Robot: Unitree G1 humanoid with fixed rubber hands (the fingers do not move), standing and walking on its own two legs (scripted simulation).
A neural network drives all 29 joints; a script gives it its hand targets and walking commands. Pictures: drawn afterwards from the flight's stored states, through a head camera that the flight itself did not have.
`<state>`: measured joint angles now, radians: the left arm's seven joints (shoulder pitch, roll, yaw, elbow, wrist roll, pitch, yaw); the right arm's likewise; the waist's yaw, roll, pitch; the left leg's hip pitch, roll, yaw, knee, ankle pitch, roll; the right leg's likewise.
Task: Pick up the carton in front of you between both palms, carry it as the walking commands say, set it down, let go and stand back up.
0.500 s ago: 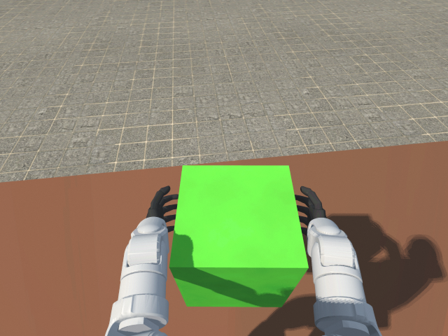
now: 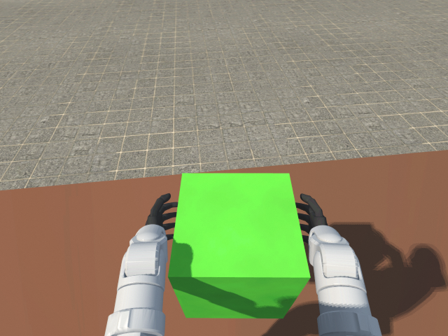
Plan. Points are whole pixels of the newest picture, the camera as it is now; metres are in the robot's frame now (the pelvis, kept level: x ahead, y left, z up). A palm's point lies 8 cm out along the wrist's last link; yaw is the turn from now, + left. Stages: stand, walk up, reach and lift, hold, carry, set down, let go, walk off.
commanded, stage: hold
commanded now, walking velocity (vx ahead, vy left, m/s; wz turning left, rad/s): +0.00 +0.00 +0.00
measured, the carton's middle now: (235, 249) +0.29 +0.00 -0.04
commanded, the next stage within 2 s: carry in 1.16 s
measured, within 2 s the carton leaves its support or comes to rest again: neither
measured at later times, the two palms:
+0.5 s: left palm (152, 234) +0.27 +0.15 +0.05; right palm (320, 235) +0.27 -0.15 +0.05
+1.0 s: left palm (153, 232) +0.28 +0.15 +0.05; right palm (320, 233) +0.28 -0.15 +0.05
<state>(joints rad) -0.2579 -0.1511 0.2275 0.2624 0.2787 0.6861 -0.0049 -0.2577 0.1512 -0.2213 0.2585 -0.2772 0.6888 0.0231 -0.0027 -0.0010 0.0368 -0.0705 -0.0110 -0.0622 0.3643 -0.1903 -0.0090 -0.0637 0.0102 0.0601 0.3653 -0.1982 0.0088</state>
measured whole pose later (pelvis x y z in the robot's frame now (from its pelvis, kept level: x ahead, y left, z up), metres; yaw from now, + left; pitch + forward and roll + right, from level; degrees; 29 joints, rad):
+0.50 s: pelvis -0.02 +0.00 +0.00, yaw +0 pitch -8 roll +0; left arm -0.29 -0.16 0.25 0.23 0.28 0.75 -0.01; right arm -0.29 0.16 -0.24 0.23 -0.28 0.75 0.02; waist 0.00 0.00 0.06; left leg -0.06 -0.01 -0.06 0.38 -0.18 -0.01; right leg -0.05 0.01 0.06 0.39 -0.19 0.01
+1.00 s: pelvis +0.00 +0.00 +0.00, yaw +0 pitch -8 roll +0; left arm -0.24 -0.15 0.20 0.19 0.27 0.77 -0.01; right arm -0.25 0.15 -0.20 0.19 -0.27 0.77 0.02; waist 0.00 0.00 0.05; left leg -0.03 -0.01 -0.06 0.35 -0.18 -0.01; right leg -0.02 0.01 0.06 0.35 -0.19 0.01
